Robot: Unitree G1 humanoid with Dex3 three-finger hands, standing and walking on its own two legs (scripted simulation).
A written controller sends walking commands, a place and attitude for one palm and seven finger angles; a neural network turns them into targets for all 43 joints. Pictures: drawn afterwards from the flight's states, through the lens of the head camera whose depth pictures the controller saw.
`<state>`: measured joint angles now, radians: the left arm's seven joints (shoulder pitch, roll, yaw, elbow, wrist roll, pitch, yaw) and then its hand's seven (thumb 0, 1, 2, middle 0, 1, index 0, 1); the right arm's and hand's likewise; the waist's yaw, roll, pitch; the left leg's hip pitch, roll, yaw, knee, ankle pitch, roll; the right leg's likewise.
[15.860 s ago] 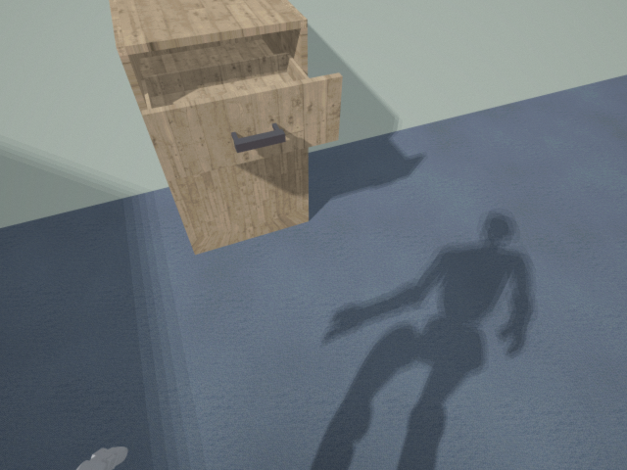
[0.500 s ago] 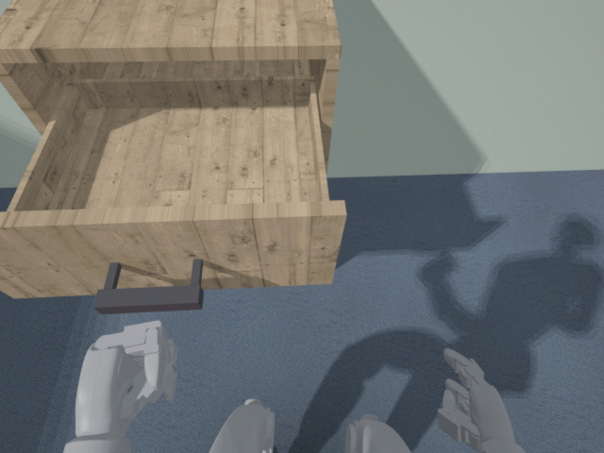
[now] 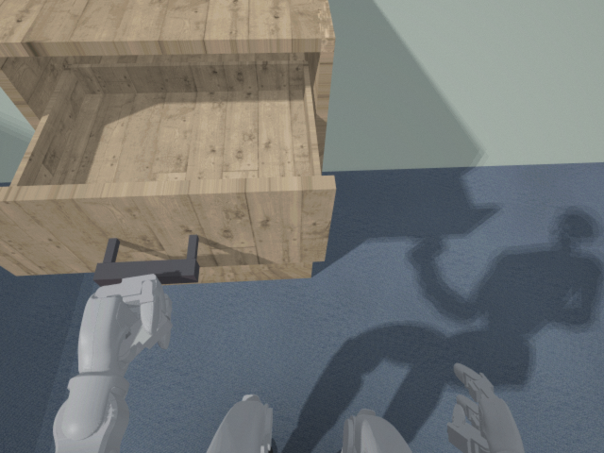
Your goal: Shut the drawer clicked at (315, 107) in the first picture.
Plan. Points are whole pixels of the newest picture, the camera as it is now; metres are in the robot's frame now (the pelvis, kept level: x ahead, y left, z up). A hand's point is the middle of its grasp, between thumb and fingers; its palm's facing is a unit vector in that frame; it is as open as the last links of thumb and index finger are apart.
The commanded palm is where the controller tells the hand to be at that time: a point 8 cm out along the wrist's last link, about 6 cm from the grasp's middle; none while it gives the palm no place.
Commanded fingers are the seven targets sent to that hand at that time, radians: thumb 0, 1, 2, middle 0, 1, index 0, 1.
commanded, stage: push the drawer shut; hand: left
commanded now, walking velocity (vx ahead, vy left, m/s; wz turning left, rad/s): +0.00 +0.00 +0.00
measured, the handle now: (151, 258) +0.34 +0.21 +0.05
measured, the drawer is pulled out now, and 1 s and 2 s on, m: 0.25 0.13 0.00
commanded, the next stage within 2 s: none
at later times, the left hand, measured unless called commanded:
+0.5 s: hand (174, 262) +0.34 +0.19 +0.04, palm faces +0.10 -0.99 -0.04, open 3.1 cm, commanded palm +0.32 +0.24 +0.05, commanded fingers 0.00 0.90 0.90 -1.40 -1.60 -1.40 -1.60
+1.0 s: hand (177, 230) +0.39 +0.19 +0.04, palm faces +0.11 -0.99 -0.04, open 3.0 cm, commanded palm +0.37 +0.24 +0.05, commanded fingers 0.00 0.90 0.90 -1.40 -1.60 -1.40 -1.60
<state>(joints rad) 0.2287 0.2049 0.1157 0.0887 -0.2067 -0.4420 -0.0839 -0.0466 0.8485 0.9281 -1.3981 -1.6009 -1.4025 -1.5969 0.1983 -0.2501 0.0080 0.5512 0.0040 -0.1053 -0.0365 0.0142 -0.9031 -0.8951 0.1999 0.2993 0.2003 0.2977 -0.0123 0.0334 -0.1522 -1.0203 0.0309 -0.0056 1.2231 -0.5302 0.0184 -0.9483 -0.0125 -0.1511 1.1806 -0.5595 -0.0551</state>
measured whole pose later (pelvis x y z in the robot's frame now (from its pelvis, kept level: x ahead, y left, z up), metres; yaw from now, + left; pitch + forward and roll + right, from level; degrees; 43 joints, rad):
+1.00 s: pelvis +0.00 +0.02 +0.01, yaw -1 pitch +20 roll -2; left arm -0.31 0.25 0.21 0.61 -0.15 -0.47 -0.04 -0.01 0.84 0.92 -1.40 -1.60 -1.40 -1.60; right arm 0.23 -0.24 0.02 0.62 0.00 -0.02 -0.02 0.01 -0.90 -0.89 0.20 0.30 0.20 0.30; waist -0.06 0.02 -0.13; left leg -1.00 0.03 0.04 1.15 -0.50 0.04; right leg -0.94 -0.01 -0.11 1.11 -0.51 -0.03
